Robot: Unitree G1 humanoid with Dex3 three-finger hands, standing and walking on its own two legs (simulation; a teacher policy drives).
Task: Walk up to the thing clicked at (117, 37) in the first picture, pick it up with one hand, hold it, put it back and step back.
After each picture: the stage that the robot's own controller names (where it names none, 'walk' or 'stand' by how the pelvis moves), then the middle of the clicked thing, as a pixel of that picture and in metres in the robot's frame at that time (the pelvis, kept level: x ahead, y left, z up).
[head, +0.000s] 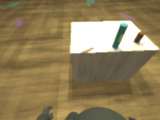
stand; (119, 36) +0.78 -0.25 +0.05
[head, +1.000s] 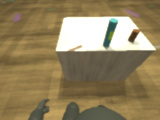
walk; (109, 34) +0.71 -0.12 +0.08
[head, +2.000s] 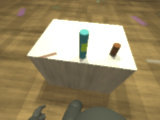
walk; (83, 45) +0.53 +0.13 +0.07
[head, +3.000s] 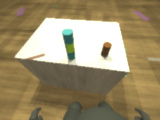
stand; (69, 46) +0.49 +0.19 +0.09
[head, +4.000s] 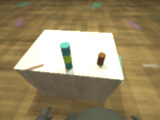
stand; (67, 57) +0.45 +0.21 +0.05
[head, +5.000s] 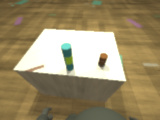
stand; (68, 58) +0.44 +0.19 +0.04
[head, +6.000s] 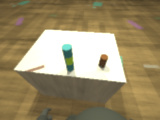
stand; (68, 59) +0.44 +0.19 +0.04
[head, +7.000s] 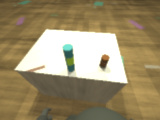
stand; (69, 59) +0.44 +0.18 +0.04
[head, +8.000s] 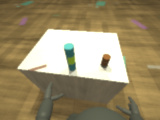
rise first; (70, 58) +0.44 +0.18 +0.05
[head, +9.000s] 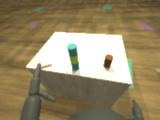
go down; (74, 58) +0.46 +0.18 +0.05
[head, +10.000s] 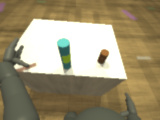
go down; (65, 56) +0.43 +0.17 +0.06
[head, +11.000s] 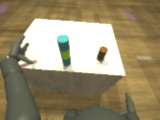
approach; (65, 52) +0.46 +0.17 +0.07
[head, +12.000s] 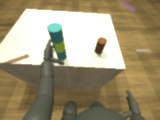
close in; (59, 45) +0.47 +0.19 +0.11
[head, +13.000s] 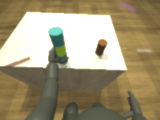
lift; (60, 48) +0.44 +0.18 +0.11
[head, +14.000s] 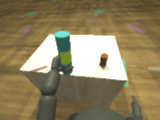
lift; (65, 56) +0.32 +0.16 +0.22
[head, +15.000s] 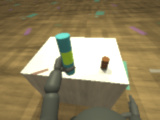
hold; (67, 56) +0.33 +0.15 +0.21
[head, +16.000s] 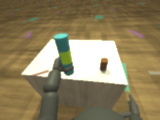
hold; (65, 56) +0.33 +0.16 +0.22
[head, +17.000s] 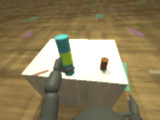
hold; (66, 57) +0.33 +0.16 +0.21
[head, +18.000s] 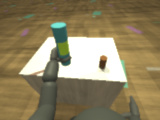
crouch; (63, 47) +0.37 +0.17 +0.25
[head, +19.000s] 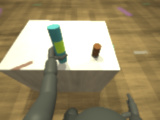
lower; (59, 46) +0.47 +0.19 +0.13
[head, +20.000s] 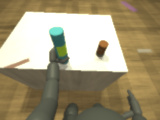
lower; (61, 48) +0.44 +0.18 +0.11
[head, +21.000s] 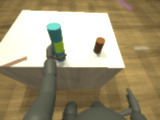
lower; (58, 45) +0.47 +0.18 +0.11
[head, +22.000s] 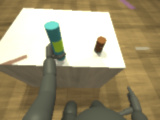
lower; (57, 44) +0.47 +0.19 +0.12
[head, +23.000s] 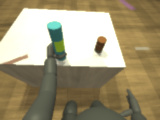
loosen; (58, 44) +0.47 +0.18 +0.12
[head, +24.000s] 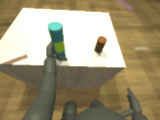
withdraw; (58, 44) +0.47 +0.18 +0.12
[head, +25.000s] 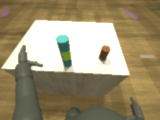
sink last; (65, 53) +0.44 +0.17 +0.09
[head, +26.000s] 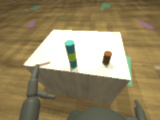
stand; (71, 55) +0.47 +0.19 +0.07
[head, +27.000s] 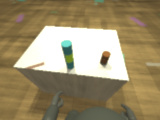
stand; (68, 56) +0.44 +0.18 +0.06
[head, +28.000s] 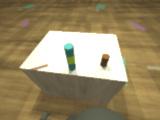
stand; (70, 58) +0.46 +0.18 +0.04
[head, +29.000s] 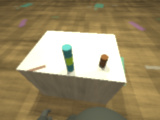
stand; (68, 59) +0.44 +0.19 +0.04
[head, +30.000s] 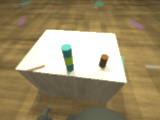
stand; (68, 59) +0.44 +0.19 +0.04
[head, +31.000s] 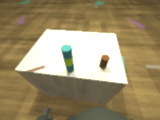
stand; (68, 60) +0.43 +0.19 +0.04
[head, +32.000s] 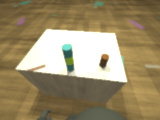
stand; (69, 59) +0.44 +0.19 +0.04
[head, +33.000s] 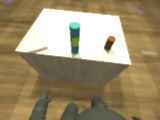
walk; (74, 40) +0.54 +0.13 +0.07
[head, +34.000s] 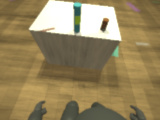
walk; (77, 19) +0.82 +0.20 +0.06
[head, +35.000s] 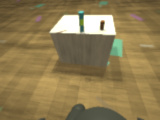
walk; (81, 22) +1.12 +0.23 +0.06
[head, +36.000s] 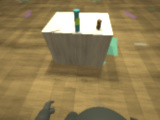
stand; (77, 21) +1.05 +0.20 +0.05
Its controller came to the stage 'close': yes
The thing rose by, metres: 0.22
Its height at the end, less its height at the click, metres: +0.00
